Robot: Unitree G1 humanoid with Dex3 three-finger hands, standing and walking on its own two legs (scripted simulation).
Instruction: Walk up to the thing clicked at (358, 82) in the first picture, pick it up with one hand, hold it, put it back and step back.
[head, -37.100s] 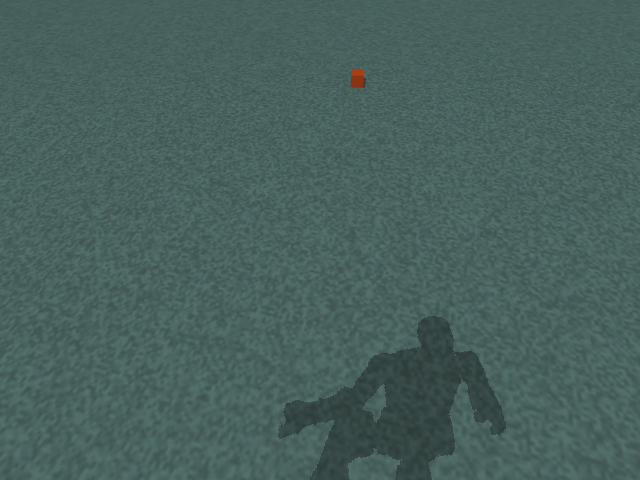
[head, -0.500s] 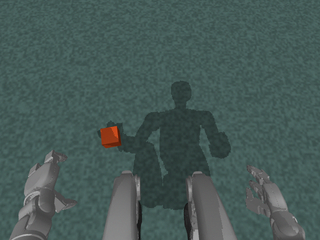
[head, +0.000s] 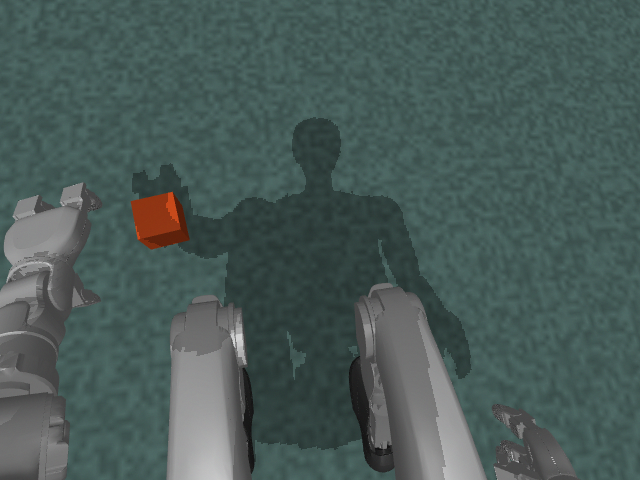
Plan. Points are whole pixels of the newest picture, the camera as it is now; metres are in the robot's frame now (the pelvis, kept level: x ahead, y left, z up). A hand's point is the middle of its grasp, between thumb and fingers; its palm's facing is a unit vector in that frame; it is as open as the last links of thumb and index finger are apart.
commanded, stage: rise first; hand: left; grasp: from above
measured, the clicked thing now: (161, 221) +0.51 +0.28 -0.37
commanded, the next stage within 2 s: none
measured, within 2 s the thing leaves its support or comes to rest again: neither
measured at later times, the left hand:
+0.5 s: hand (102, 235) +0.44 +0.32 -0.20, palm faces -0.42 -0.08 -0.90, open 14.1 cm
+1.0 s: hand (116, 227) +0.46 +0.31 -0.23, palm faces -0.43 -0.09 -0.90, open 14.3 cm
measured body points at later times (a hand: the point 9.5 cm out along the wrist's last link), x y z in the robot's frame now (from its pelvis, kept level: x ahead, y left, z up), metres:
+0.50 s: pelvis +0.00 +0.01 -0.05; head +0.23 +0.06 +0.34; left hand +0.46 +0.32 -0.15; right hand +0.08 -0.26 -0.16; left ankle +0.10 +0.14 -0.37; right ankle +0.09 -0.13 -0.37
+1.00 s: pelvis +0.01 +0.00 -0.06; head +0.25 +0.06 +0.31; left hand +0.48 +0.31 -0.18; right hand +0.06 -0.27 -0.17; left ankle +0.10 +0.14 -0.37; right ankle +0.09 -0.13 -0.37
